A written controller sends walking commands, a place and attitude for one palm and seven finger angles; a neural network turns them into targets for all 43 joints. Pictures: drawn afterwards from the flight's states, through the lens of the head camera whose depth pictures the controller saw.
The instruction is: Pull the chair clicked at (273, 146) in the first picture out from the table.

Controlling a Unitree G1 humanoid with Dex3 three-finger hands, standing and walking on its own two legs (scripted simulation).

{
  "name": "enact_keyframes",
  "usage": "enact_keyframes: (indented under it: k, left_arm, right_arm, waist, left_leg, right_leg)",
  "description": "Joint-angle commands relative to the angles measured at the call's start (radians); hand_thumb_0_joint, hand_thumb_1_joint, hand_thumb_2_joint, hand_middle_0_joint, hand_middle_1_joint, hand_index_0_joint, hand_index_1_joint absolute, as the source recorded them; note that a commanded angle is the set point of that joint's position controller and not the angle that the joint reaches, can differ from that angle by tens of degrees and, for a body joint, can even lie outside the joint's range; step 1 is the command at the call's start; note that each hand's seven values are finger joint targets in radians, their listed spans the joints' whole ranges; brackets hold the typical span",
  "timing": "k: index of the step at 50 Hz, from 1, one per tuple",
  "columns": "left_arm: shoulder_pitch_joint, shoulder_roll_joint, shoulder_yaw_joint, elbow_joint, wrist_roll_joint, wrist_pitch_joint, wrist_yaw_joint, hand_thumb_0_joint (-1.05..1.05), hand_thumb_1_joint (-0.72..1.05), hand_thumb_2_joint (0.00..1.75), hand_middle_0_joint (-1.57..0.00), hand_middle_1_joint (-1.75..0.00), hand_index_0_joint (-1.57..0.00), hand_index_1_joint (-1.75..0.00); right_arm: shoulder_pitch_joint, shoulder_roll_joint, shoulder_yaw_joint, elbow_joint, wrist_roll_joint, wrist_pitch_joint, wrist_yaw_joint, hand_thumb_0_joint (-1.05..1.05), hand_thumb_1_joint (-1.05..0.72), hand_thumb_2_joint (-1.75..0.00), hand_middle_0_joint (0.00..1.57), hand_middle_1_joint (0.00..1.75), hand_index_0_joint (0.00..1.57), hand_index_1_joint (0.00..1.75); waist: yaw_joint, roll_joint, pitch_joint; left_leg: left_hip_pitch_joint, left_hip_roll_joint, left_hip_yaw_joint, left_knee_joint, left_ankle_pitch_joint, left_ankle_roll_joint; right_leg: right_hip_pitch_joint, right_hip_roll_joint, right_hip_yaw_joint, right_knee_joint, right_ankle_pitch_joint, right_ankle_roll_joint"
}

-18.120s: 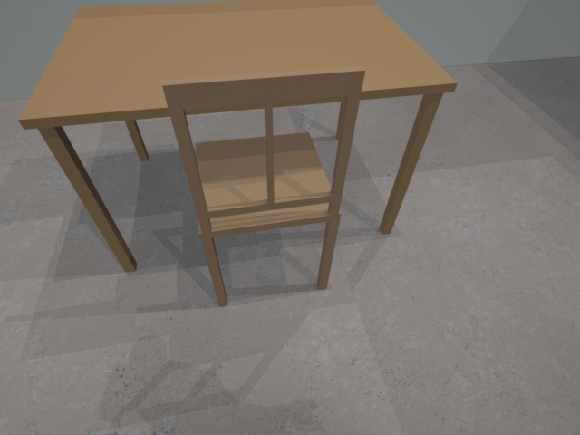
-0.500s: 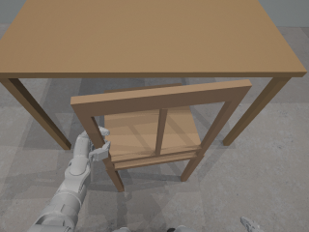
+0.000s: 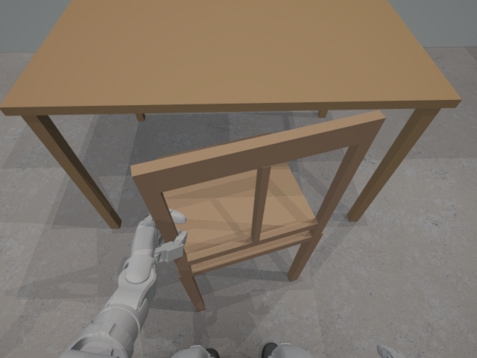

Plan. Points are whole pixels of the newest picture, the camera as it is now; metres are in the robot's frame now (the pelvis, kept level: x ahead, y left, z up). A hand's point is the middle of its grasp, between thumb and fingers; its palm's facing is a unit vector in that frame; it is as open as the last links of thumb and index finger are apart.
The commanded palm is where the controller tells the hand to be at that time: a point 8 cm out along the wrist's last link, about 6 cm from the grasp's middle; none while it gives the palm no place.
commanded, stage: step backward, pulling the chair out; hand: left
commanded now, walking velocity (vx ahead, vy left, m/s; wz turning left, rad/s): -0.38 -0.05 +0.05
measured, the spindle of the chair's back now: (258, 208) +0.41 -0.04 -0.07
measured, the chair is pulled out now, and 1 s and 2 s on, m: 0.10 0.15 0.23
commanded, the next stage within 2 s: none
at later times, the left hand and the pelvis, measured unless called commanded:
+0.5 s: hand (178, 261) +0.29 +0.12 -0.06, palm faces -0.02 -0.98 -0.18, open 5.7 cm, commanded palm +0.27 +0.17 -0.06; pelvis -0.04 +0.01 +0.00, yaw +2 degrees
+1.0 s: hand (174, 281) +0.26 +0.12 -0.06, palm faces -0.07 -0.98 -0.21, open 5.7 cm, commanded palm +0.24 +0.17 -0.06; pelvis -0.07 +0.01 -0.01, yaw -1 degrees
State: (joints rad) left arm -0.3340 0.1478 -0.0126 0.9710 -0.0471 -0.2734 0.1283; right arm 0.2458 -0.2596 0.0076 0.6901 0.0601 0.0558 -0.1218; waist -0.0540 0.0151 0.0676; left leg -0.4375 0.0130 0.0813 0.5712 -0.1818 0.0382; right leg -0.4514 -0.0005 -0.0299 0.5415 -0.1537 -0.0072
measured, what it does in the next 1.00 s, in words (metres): steps on the spot: left foot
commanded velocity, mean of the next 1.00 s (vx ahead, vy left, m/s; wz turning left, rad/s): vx -0.38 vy -0.03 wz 0.04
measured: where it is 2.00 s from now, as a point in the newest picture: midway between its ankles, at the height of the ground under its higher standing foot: outside the picture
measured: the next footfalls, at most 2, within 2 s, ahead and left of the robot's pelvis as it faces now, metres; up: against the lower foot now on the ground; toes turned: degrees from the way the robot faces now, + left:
left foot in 0.46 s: -0.03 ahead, +0.17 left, +0.00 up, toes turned +2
right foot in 1.70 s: -0.01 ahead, -0.12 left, +0.00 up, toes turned -4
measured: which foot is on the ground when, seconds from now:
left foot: down 0.00-0.24, up 0.26-0.44, down 0.46-1.00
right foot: down 0.00-1.00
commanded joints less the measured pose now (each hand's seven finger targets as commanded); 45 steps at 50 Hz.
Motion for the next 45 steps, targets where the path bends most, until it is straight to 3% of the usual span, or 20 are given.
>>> enact_keyframes:
  k: [1,4,8,10,11,12,14,16,20,22,24,25,27,31,34,36,38,40,42,45]
  left_arm:
    - [-0.260,0.155,0.003,-0.204,0.031,-0.044,0.003,0.00,0.90,0.90,-0.50,-1.45,-0.50,-1.45]
    - [-0.249,0.163,0.014,-0.225,0.036,-0.038,-0.007,0.00,0.90,0.90,-0.50,-1.45,-0.50,-1.45]
    - [-0.234,0.166,0.021,-0.267,0.037,-0.030,-0.013,0.00,0.90,0.90,-0.50,-1.45,-0.50,-1.45]
    - [-0.207,0.190,0.032,-0.266,0.037,-0.027,-0.008,0.00,0.90,0.90,-0.50,-1.45,-0.50,-1.45]
    - [-0.209,0.203,0.043,-0.264,0.041,-0.029,0.000,0.00,0.90,0.90,-0.50,-1.45,-0.50,-1.45]
    - [-0.209,0.210,0.045,-0.241,0.046,-0.018,0.006,0.00,0.90,0.90,-0.50,-1.45,-0.50,-1.45]
    - [-0.217,0.204,0.056,-0.241,0.048,0.010,0.003,0.00,0.90,0.90,-0.50,-1.45,-0.50,-1.45]
    - [-0.228,0.186,0.058,-0.249,0.045,0.019,-0.001,0.00,0.90,0.90,-0.50,-1.45,-0.50,-1.45]
    - [-0.188,0.149,0.031,-0.244,0.038,0.039,-0.012,0.00,0.90,0.90,-0.50,-1.45,-0.50,-1.45]
    - [-0.198,0.130,0.014,-0.292,0.042,0.038,-0.019,0.00,0.90,0.90,-0.50,-1.45,-0.50,-1.45]
    - [-0.191,0.107,-0.010,-0.352,0.046,0.033,-0.029,0.00,0.90,0.90,-0.50,-1.45,-0.50,-1.45]
    - [-0.237,0.074,-0.049,-0.415,0.048,0.025,-0.033,0.00,0.90,0.90,-0.50,-1.45,-0.50,-1.45]
    - [-0.200,0.087,-0.026,-0.410,0.053,0.028,-0.027,0.00,0.90,0.90,-0.50,-1.45,-0.50,-1.45]
    - [-0.202,0.115,-0.007,-0.402,0.054,0.023,-0.025,0.00,0.90,0.90,-0.50,-1.45,-0.50,-1.45]
    - [-0.182,0.149,0.014,-0.324,0.058,0.019,-0.025,0.00,0.90,0.90,-0.50,-1.45,-0.50,-1.45]
    - [-0.194,0.151,0.019,-0.297,0.065,0.021,-0.026,0.00,0.90,0.90,-0.50,-1.45,-0.50,-1.45]
    - [-0.206,0.135,0.011,-0.286,0.071,0.018,-0.027,0.00,0.90,0.90,-0.50,-1.45,-0.50,-1.45]
    - [-0.178,0.124,0.002,-0.303,0.066,0.011,-0.024,0.00,0.90,0.90,-0.50,-1.45,-0.50,-1.45]
    - [-0.188,0.086,-0.027,-0.341,0.068,0.001,-0.022,0.00,0.90,0.90,-0.50,-1.45,-0.50,-1.45]
    - [-0.257,0.077,-0.032,-0.369,0.058,0.000,-0.017,0.00,0.90,0.90,-0.50,-1.45,-0.50,-1.45]
  right_arm:
    - [-0.036,-0.127,-0.031,-0.132,-0.010,-0.045,-0.014,0.00,-0.90,-0.90,0.20,0.30,0.20,0.30]
    - [-0.032,-0.124,-0.037,-0.134,-0.026,-0.045,-0.011,0.00,-0.90,-0.90,0.20,0.30,0.20,0.30]
    - [-0.059,-0.117,-0.041,-0.145,-0.027,-0.048,-0.006,0.00,-0.90,-0.90,0.20,0.30,0.20,0.30]
    - [-0.032,-0.110,-0.046,-0.143,-0.024,-0.052,-0.005,0.00,-0.90,-0.90,0.20,0.30,0.20,0.30]
    - [-0.002,-0.114,-0.055,-0.124,-0.023,-0.055,0.002,0.00,-0.90,-0.90,0.20,0.30,0.20,0.30]
    - [0.008,-0.105,-0.057,-0.106,-0.025,-0.058,0.012,0.00,-0.90,-0.90,0.20,0.30,0.20,0.30]
    - [-0.020,-0.105,-0.049,-0.099,-0.030,-0.072,0.026,0.00,-0.90,-0.90,0.20,0.30,0.20,0.30]
    - [-0.024,-0.093,-0.034,-0.089,-0.025,-0.077,0.031,0.00,-0.90,-0.90,0.20,0.30,0.20,0.30]
    - [0.012,-0.098,-0.027,-0.059,-0.031,-0.085,0.017,0.00,-0.90,-0.90,0.20,0.30,0.20,0.30]
    - [0.009,-0.126,-0.048,-0.081,-0.038,-0.081,0.008,0.00,-0.90,-0.90,0.20,0.30,0.20,0.30]
    - [0.002,-0.117,-0.057,-0.120,-0.032,-0.065,0.011,0.00,-0.90,-0.90,0.20,0.30,0.20,0.30]
    - [-0.036,-0.108,-0.047,-0.143,-0.037,-0.056,0.011,0.00,-0.90,-0.90,0.20,0.30,0.20,0.30]
    - [-0.058,-0.108,-0.053,-0.154,-0.039,-0.046,0.012,0.00,-0.90,-0.90,0.20,0.30,0.20,0.30]
    - [-0.008,-0.104,-0.067,-0.133,-0.036,-0.047,0.010,0.00,-0.90,-0.90,0.20,0.30,0.20,0.30]
    - [0.039,-0.090,-0.067,-0.091,-0.035,-0.054,0.011,0.00,-0.90,-0.90,0.20,0.30,0.20,0.30]
    - [0.033,-0.081,-0.055,-0.086,-0.034,-0.056,0.014,0.00,-0.90,-0.90,0.20,0.30,0.20,0.30]
    - [0.024,-0.081,-0.043,-0.084,-0.037,-0.059,0.014,0.00,-0.90,-0.90,0.20,0.30,0.20,0.30]
    - [0.005,-0.104,-0.043,-0.101,-0.041,-0.057,0.008,0.00,-0.90,-0.90,0.20,0.30,0.20,0.30]
    - [-0.043,-0.108,-0.039,-0.145,-0.043,-0.050,0.006,0.00,-0.90,-0.90,0.20,0.30,0.20,0.30]
    - [-0.034,-0.098,-0.051,-0.135,-0.039,-0.053,0.002,0.00,-0.90,-0.90,0.20,0.30,0.20,0.30]
  waist:
    - [0.031,0.128,-0.282]
    - [0.028,0.118,-0.316]
    - [0.035,0.082,-0.256]
    - [0.027,-0.081,-0.231]
    - [0.023,-0.154,-0.261]
    - [0.024,-0.216,-0.292]
    - [0.035,-0.191,-0.325]
    - [0.023,-0.166,-0.342]
    - [0.015,-0.134,-0.321]
    - [0.024,-0.038,-0.334]
    - [0.026,0.015,-0.373]
    - [0.021,0.133,-0.365]
    - [0.034,0.181,-0.312]
    - [0.014,-0.041,-0.343]
    - [0.004,-0.198,-0.351]
    - [0.012,-0.219,-0.359]
    - [0.007,-0.193,-0.355]
    - [0.015,-0.003,-0.325]
    - [0.030,0.179,-0.268]
    - [0.024,0.061,-0.278]
  left_leg:
    - [0.008,0.236,-0.279,-0.243,-0.163,0.059]
    - [0.033,0.246,-0.262,-0.185,0.012,0.063]
    - [-0.135,0.210,-0.217,-0.145,-0.259,0.045]
    - [-0.113,0.097,-0.165,0.026,-0.419,0.003]
    - [0.013,0.023,-0.130,0.207,-0.399,-0.034]
    - [0.087,-0.027,-0.110,0.390,-0.339,-0.056]
    - [0.014,-0.019,-0.189,0.491,-0.379,-0.055]
    - [0.046,-0.004,-0.180,0.376,-0.374,-0.059]
    - [0.122,-0.004,-0.092,-0.049,-0.229,-0.059]
    - [0.099,0.105,-0.180,-0.191,-0.057,-0.017]
    - [0.104,0.176,-0.170,-0.167,0.079,0.005]
    - [0.061,0.191,-0.165,-0.174,0.091,0.005]
    - [-0.025,0.212,-0.159,-0.148,0.125,-0.001]
    - [0.009,0.128,-0.116,-0.007,-0.018,-0.043]
    - [0.090,0.025,-0.067,0.104,-0.269,-0.065]
    - [0.106,0.010,-0.074,0.127,-0.318,-0.058]
    - [0.131,0.023,-0.079,0.033,-0.273,-0.049]
    - [0.090,0.091,-0.136,-0.160,-0.212,-0.016]
    - [-0.087,0.196,-0.182,-0.228,-0.200,0.023]
    - [-0.011,0.232,-0.178,-0.112,0.182,0.018]
  right_leg:
    - [0.164,-0.055,0.072,0.122,-0.159,-0.013]
    - [0.206,-0.063,0.078,0.153,-0.070,-0.017]
    - [0.255,-0.107,0.143,0.129,-0.145,-0.046]
    - [0.125,-0.210,0.320,-0.067,-0.325,-0.098]
    - [0.006,-0.303,0.432,-0.249,-0.448,-0.137]
    - [-0.012,-0.392,0.494,-0.346,-0.425,-0.170]
    - [0.129,-0.423,0.447,-0.272,-0.094,-0.211]
    - [0.190,-0.364,0.302,-0.182,0.078,-0.159]
    - [0.242,-0.274,0.192,-0.138,0.130,-0.073]
    - [0.284,-0.168,0.121,-0.034,0.140,-0.009]
    - [0.308,-0.109,0.071,0.024,0.117,0.025]
    - [0.319,-0.102,0.045,0.108,0.115,0.024]
    - [0.319,-0.098,0.040,0.188,0.138,0.011]
    - [0.273,-0.179,0.154,0.061,0.239,-0.040]
    - [0.195,-0.271,0.239,-0.151,0.120,-0.076]
    - [0.182,-0.284,0.225,-0.207,-0.004,-0.071]
    - [0.179,-0.255,0.173,-0.196,-0.044,-0.048]
    - [0.179,-0.150,0.090,-0.106,-0.100,0.006]
    - [0.244,-0.071,0.023,0.118,-0.149,0.026]
    - [0.265,-0.070,0.025,0.174,0.137,0.015]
